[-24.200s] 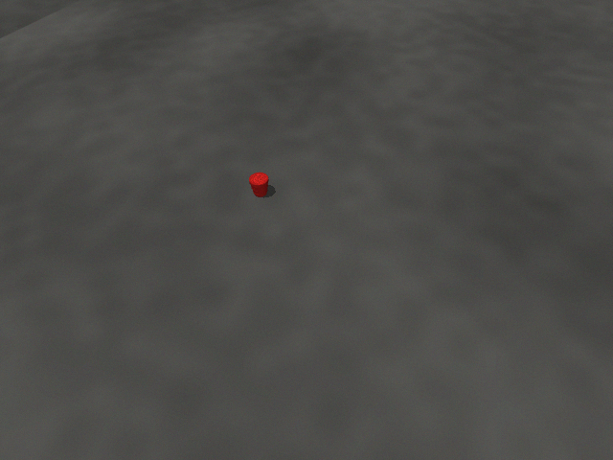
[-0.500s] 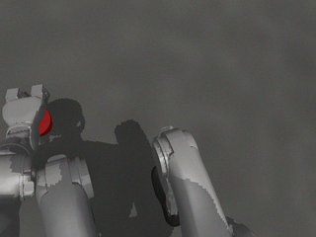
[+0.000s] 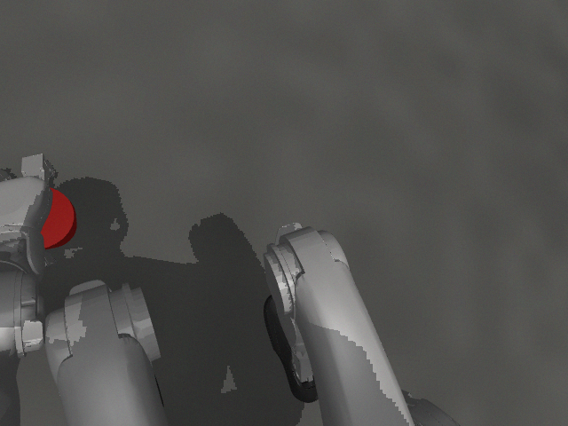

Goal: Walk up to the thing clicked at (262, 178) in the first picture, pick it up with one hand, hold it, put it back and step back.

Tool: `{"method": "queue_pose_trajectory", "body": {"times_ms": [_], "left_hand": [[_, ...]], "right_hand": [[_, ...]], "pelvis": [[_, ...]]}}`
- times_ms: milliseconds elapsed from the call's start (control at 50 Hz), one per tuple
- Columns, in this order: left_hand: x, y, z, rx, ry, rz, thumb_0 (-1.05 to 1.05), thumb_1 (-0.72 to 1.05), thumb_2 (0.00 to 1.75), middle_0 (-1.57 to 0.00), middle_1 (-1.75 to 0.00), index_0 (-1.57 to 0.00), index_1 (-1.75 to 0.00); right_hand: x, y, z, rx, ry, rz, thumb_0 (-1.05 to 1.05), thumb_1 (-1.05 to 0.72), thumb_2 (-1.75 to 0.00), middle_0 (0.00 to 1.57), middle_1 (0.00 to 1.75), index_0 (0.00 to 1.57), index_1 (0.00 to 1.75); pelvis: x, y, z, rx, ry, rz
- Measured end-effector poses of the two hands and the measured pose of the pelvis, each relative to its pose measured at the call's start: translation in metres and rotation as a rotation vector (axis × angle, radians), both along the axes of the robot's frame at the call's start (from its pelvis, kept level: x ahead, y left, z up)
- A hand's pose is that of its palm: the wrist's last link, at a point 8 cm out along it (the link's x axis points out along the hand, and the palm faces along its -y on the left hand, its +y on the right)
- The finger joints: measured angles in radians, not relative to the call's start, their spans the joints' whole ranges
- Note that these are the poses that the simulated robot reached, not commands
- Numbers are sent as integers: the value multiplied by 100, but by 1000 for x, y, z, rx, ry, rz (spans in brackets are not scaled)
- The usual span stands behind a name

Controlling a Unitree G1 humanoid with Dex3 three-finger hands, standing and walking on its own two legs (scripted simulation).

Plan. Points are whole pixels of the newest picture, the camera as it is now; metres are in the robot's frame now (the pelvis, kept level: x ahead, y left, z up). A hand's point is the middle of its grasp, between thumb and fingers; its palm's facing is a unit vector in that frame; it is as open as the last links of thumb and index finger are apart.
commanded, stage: close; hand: left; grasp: from above
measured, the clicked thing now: (46, 222) +0.43 +0.24 -0.25
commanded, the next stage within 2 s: settle in 1.88 s
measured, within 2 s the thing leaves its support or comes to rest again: neither
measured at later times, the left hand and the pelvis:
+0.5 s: hand (33, 224) +0.42 +0.25 -0.22, palm faces -0.43 -0.13 -0.89, open 13.9 cm; pelvis -0.01 +0.01 +0.00, yaw -2 degrees
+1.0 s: hand (31, 223) +0.42 +0.25 -0.22, palm faces -0.43 -0.11 -0.89, open 13.6 cm; pelvis -0.01 +0.00 +0.00, yaw -2 degrees
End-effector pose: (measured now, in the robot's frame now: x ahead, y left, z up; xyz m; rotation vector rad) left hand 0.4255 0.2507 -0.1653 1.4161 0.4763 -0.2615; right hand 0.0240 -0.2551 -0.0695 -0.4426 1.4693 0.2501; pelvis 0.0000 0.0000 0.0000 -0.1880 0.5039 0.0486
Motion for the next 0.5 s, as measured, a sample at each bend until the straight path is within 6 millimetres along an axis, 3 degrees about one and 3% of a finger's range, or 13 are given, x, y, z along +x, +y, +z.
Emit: {"method": "queue_pose_trajectory", "body": {"times_ms": [140,320,500], "left_hand": [[-1,-4,0,2,-27,-51,1,-49,96,-8,-105,-10,-103],[-1,-4,2,36,-43,-34,0,-48,93,-11,-108,-14,-105],[1,-1,0,24,-15,9,-2,-53,91,-11,-111,-15,-107]], "right_hand": [[2,8,3,18,-26,15,0,-91,-90,20,30,20,30],[5,4,11,17,-61,40,0,-91,-89,20,30,20,30],[-6,-1,19,6,-49,43,0,-91,-90,20,30,20,30]], "pelvis": [[0,3,0,-14,-15,-8],[-4,5,0,-24,-24,-13],[-8,6,1,-28,-32,-15]]}}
